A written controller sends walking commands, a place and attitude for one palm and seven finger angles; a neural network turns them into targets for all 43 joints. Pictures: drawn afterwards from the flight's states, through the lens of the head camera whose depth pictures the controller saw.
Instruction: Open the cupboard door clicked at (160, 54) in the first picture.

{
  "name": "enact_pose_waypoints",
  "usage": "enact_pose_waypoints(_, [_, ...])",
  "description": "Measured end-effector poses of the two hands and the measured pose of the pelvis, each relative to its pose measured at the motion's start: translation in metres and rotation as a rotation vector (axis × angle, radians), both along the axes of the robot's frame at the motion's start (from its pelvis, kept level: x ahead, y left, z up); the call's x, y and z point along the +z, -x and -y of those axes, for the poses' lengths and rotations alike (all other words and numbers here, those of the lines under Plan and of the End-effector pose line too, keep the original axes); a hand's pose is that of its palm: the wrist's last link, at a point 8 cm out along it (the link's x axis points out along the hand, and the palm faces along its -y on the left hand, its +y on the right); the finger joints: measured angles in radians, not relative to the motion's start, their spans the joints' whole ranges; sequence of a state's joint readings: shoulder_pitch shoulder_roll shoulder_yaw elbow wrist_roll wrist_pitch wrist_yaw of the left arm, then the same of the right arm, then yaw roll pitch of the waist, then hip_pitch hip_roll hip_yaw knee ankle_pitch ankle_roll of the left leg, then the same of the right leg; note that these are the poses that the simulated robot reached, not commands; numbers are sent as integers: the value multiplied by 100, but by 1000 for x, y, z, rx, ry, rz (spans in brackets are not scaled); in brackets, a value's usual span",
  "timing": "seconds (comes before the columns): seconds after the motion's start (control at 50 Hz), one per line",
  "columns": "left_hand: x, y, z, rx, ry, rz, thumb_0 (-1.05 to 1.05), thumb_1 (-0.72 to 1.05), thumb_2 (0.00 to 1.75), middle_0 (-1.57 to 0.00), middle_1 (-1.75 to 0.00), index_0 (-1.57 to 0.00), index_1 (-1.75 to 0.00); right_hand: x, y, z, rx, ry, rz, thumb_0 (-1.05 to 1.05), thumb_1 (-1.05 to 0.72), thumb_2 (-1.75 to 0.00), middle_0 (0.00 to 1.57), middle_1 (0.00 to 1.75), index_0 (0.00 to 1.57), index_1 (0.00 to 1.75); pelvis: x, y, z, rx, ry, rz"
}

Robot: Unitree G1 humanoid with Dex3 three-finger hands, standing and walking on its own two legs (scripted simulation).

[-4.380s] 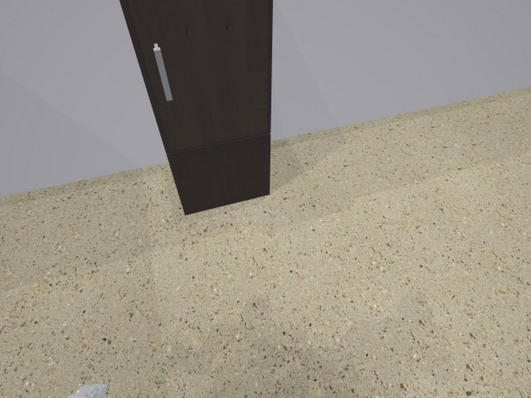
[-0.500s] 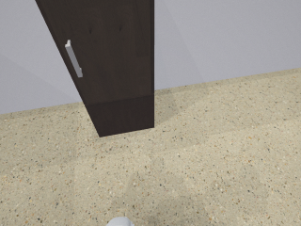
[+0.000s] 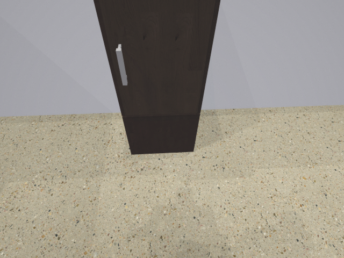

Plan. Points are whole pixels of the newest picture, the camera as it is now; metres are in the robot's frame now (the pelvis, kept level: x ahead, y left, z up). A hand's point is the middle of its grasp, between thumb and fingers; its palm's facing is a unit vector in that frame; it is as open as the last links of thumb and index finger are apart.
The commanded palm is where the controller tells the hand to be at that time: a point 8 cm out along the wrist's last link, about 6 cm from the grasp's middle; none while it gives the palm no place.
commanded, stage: take the last steps up to it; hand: left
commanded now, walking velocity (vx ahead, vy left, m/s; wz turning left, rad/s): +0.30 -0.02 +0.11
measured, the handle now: (122, 65) +0.81 +0.24 -0.02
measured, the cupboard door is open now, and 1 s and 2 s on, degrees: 0 0 0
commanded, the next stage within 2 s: come to a stop and stand still in 0.86 s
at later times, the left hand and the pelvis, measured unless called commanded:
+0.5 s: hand out of the picture -0.04 +0.13 -0.16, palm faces +0.21 -0.97 -0.16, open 7.3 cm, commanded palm none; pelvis +0.09 +0.00 +0.00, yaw +5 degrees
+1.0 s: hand (110, 182) +0.36 +0.22 -0.16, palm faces +0.04 -0.97 -0.22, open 7.3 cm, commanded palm none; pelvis +0.26 +0.02 -0.01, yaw +2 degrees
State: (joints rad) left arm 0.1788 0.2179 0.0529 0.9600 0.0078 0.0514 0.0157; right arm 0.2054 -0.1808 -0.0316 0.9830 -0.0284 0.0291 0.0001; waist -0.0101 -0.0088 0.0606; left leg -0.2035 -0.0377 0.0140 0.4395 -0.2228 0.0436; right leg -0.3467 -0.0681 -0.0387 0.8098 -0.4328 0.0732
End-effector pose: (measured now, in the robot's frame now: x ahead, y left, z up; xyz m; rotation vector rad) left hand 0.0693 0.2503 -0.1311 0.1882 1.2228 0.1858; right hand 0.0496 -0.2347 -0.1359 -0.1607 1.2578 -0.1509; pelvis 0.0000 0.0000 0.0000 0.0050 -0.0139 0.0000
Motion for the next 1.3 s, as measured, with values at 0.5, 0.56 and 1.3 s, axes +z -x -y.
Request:
enact_pose_waypoints(0.5, [-2, 121, 67, 246, 133, -375, 0, 91, 90, -20, -30, -20, -30, -8, -94, -5, 116, -27, -85, 1, -91, -90, 20, 30, 19, 29, -1, -85, 0, 88, 6, -21])
enact_pose_waypoints(0.56, [-13, 120, 60, 269, 173, -449, 0, 91, 90, -20, -30, -20, -30, -11, -145, -30, 152, -14, -3, 1, -91, -90, 20, 30, 19, 29, -13, -108, -18, 82, 17, -24])
enact_pose_waypoints(1.3, [0, -298, 9, 35, -6, 40, -1, 92, 90, -20, -30, -21, -30, -26, -272, -14, 1, -37, -142, 0, -91, -90, 20, 30, 20, 29, -7, -289, -10, 57, -29, -1])
